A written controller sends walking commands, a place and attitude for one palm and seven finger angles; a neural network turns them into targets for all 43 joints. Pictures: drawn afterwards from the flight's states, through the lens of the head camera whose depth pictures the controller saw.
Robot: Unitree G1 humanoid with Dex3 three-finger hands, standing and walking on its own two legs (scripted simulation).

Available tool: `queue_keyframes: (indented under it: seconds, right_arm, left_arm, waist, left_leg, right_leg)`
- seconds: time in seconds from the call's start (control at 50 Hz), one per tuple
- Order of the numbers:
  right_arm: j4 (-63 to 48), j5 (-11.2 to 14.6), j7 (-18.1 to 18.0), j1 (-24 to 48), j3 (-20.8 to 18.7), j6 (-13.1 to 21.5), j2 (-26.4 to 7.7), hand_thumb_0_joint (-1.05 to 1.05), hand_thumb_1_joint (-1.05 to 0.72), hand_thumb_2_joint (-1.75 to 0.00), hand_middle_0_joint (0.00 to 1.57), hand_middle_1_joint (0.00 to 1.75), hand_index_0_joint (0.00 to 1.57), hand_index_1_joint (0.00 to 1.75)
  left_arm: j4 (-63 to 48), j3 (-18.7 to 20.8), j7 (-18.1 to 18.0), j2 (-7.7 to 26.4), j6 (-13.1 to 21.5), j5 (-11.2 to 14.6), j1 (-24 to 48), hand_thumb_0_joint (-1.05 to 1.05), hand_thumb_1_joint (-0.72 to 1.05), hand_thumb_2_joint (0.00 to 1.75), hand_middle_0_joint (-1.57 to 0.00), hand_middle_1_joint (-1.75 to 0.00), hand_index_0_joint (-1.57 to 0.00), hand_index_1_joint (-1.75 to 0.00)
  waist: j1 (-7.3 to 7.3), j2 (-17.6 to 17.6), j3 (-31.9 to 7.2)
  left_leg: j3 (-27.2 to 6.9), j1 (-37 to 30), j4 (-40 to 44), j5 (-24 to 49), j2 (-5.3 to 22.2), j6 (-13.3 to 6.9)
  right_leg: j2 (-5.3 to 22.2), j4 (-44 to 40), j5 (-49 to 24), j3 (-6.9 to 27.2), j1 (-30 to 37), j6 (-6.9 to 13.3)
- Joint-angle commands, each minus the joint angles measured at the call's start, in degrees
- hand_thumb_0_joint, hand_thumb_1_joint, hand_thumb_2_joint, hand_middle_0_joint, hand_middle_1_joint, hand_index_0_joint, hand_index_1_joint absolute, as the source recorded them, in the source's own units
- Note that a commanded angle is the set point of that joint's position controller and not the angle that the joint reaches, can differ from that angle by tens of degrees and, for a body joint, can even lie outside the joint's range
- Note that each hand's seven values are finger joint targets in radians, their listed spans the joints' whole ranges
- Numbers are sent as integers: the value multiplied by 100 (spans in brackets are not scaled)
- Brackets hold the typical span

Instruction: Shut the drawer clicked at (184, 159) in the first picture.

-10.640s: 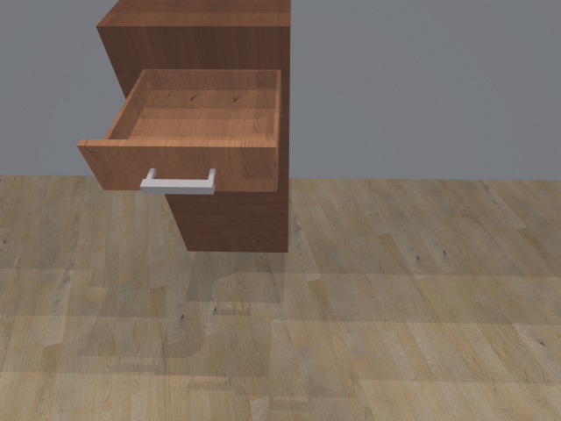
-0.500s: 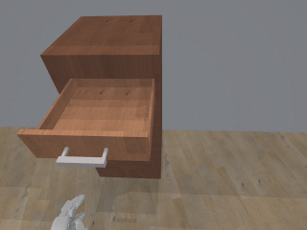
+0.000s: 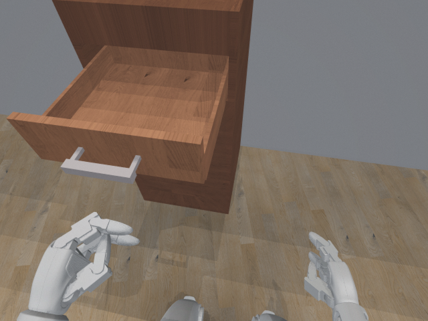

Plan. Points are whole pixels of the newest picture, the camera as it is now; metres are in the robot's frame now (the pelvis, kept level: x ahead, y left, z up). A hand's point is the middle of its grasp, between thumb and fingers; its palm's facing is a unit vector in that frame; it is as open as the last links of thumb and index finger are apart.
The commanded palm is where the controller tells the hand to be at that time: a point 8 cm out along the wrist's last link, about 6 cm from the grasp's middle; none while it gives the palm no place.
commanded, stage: raise the hand and make a fist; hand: left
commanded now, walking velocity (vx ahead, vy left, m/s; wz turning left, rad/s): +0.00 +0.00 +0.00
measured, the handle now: (103, 163) +0.38 +0.27 +0.07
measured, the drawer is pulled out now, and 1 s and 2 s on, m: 0.29 0.29 0.29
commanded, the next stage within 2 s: bring the fist close to the handle in 1.20 s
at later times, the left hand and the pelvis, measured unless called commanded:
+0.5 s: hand (63, 259) +0.18 +0.23 +0.12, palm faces -0.03 -1.00 -0.08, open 3.1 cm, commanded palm +0.14 +0.29 +0.14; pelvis +0.02 +0.01 +0.04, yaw -1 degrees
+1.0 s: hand (32, 241) +0.19 +0.26 +0.15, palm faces +0.00 -1.00 -0.08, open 3.2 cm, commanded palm +0.14 +0.31 +0.17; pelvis +0.02 +0.05 +0.06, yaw -1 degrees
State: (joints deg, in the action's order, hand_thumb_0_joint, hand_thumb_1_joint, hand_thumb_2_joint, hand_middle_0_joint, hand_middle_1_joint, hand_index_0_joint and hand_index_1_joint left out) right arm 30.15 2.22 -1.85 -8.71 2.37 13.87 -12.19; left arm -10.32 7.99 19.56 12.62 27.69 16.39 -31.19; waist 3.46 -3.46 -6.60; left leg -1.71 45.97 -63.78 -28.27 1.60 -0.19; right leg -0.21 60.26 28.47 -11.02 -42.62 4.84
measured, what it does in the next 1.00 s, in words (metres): rises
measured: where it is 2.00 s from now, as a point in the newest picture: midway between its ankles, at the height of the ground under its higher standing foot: outside the picture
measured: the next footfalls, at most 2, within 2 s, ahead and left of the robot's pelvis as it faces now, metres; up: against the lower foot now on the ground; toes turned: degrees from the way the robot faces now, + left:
none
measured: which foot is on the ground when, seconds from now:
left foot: down 0.00-1.00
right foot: down 0.00-1.00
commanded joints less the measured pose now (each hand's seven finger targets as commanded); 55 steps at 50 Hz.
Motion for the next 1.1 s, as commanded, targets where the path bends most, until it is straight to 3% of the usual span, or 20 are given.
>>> queue_keyframes:
  seconds: [0.0,0.04,0.1,0.14,0.2,0.22,0.26,0.34,0.42,0.44,0.5,0.54,0.62,0.68,0.78,0.84,0.92,0.96,1.04,1.08]
  right_arm:
    - [-1003,196,-281,260,-495,297,-842,0,-90,-90,20,30,20,30]
    - [-989,202,-331,529,-466,153,-651,0,-90,-90,20,30,20,30]
    - [-841,183,-327,444,-450,88,-420,0,-90,-90,20,30,20,30]
    - [-726,167,-307,387,-486,115,-419,0,-90,-90,20,30,20,30]
    - [-617,171,-243,262,-556,305,-504,0,-90,-90,20,30,20,30]
    - [-608,194,-240,201,-566,381,-559,0,-90,-90,20,30,20,30]
    - [-627,258,-281,170,-571,574,-701,0,-90,-90,20,30,20,30]
    - [-545,293,-402,70,-542,962,-901,0,-90,-90,20,30,20,30]
    - [-422,195,-388,24,-513,1193,-877,0,-90,-90,20,30,20,30]
    - [-339,170,-369,51,-513,1191,-880,0,-90,-90,20,30,20,30]
    - [-432,184,-291,153,-466,1147,-787,0,-90,-90,20,30,20,30]
    - [-440,186,-280,254,-441,1079,-801,0,-90,-90,20,30,20,30]
    - [-646,214,-270,365,-311,1042,-785,0,-90,-90,20,30,20,30]
    - [-706,169,-254,321,-256,1071,-795,0,-90,-90,20,30,20,30]
    - [-652,134,-197,289,-196,1133,-760,0,-90,-90,20,30,20,30]
    - [-581,138,-204,301,-211,1109,-821,0,-90,-90,20,30,20,30]
    - [-626,146,-186,284,-210,1157,-842,0,-90,-90,20,30,20,30]
    - [-618,133,-165,258,-214,1192,-835,0,-90,-90,20,30,20,30]
    - [-543,116,-156,271,-258,1203,-816,0,-90,-90,20,30,20,30]
    - [-578,135,-146,277,-246,1198,-785,0,-90,-90,20,30,20,30]
  left_arm:
    - [-522,1097,497,1480,-950,198,-1,0,90,90,-92,-108,-92,-108]
    - [-699,1601,158,1543,-1322,432,-254,0,90,90,-96,-112,-96,-112]
    - [-1081,1881,-423,1173,-1196,704,-613,0,90,90,-102,-119,-102,-119]
    - [-1045,2013,-606,1248,-907,646,-745,0,90,90,-106,-123,-106,-123]
    - [-797,1777,-324,1237,-520,398,-896,0,90,90,-112,-130,-112,-130]
    - [-634,1698,-142,1238,-445,399,-871,0,90,90,-114,-132,-114,-132]
    - [-391,1480,325,1171,-401,555,-605,0,90,90,-118,-136,-118,-136]
    - [-582,1581,790,1403,-389,891,-68,0,90,90,-126,-145,-126,-145]
    - [-1162,1579,507,1415,-331,788,216,0,90,90,-134,-153,-134,-153]
    - [-1166,1763,380,1586,-370,713,254,0,90,90,-136,-156,-136,-156]
    - [-1107,1639,199,1327,-621,559,-42,0,90,90,-140,-160,-140,-160]
    - [-940,1751,140,1418,-920,481,-51,0,90,90,-140,-160,-140,-160]
    - [-1218,1385,234,1214,-1524,451,145,0,90,90,-140,-160,-140,-160]
    - [-1615,1354,236,1208,-1732,450,109,0,90,90,-140,-160,-140,-160]
    - [-2028,1419,82,1229,-1756,414,91,0,90,90,-140,-160,-140,-160]
    - [-1737,1408,29,1156,-1813,376,59,0,90,90,-140,-160,-140,-160]
    - [-1930,1089,80,978,-1810,322,100,0,90,90,-140,-160,-140,-160]
    - [-2076,1135,50,1077,-1747,272,63,0,90,90,-140,-160,-140,-160]
    - [-2068,1395,-93,1282,-1589,234,-154,0,90,90,-140,-160,-140,-160]
    - [-2131,1320,-139,1140,-1531,266,-159,0,90,90,-140,-160,-140,-160]
  waist:
    - [-258,674,-1026]
    - [21,525,-1176]
    - [101,459,-963]
    - [84,612,-793]
    - [-112,255,-401]
    - [-194,453,-352]
    - [-339,816,-194]
    - [-368,417,-340]
    - [-273,67,-484]
    - [-197,-158,-436]
    - [-138,-301,-327]
    - [-77,-254,-238]
    - [-95,-170,71]
    - [-69,43,-127]
    - [-31,-259,-137]
    - [-57,40,46]
    - [-96,-149,-4]
    - [-73,-264,-119]
    - [-20,-58,-105]
    - [-31,-212,-20]
  left_leg:
    - [52,-298,981,657,-222,-217]
    - [19,-500,1121,962,-215,-149]
    - [-4,-805,1408,1408,-158,-64]
    - [-23,-793,1516,1503,-128,-54]
    - [10,-816,1586,1487,-138,-68]
    - [3,-804,1561,1411,-146,-81]
    - [-57,-861,1570,1238,-152,-112]
    - [-98,-1374,1704,1219,-136,-162]
    - [-77,-1874,2042,1441,-107,-200]
    - [-77,-1969,2091,1535,-92,-193]
    - [-89,-2198,2423,1616,-97,-159]
    - [-114,-2257,2558,1637,-79,-148]
    - [-182,-2376,2873,1572,-58,-106]
    - [-247,-2634,2969,1868,-38,-84]
    - [-299,-2892,3116,2033,-12,74]
    - [-341,-2789,3164,1829,4,89]
    - [-374,-2843,3206,1735,-11,119]
    - [-391,-2874,3219,1787,-14,142]
    - [-375,-2794,3202,1793,-7,149]
    - [-345,-2762,3238,1718,-19,174]
  right_leg:
    - [385,-2210,258,2018,1502,-561]
    - [466,-2154,-362,2029,2025,-636]
    - [392,-2027,-1511,1707,2247,-642]
    - [352,-2005,-1758,1673,2224,-697]
    - [413,-2161,-1944,1831,1893,-845]
    - [442,-2275,-1861,1937,1849,-924]
    - [458,-2505,-1615,2057,1732,-999]
    - [332,-2742,-957,1931,1724,-784]
    - [152,-2628,-808,1435,1777,-468]
    - [99,-2581,-899,1352,1798,-403]
    - [26,-2474,-1259,968,1842,-338]
    - [-5,-2524,-1380,876,1931,-331]
    - [-74,-2587,-1484,659,1942,-340]
    - [-125,-2573,-1772,559,2100,-332]
    - [-152,-2605,-1777,467,2129,-307]
    - [-177,-2653,-1618,458,2052,-309]
    - [-139,-2642,-1541,465,2025,-320]
    - [-140,-2634,-1536,476,2088,-301]
    - [-166,-2639,-1510,475,2119,-286]
    - [-161,-2645,-1438,452,2090,-279]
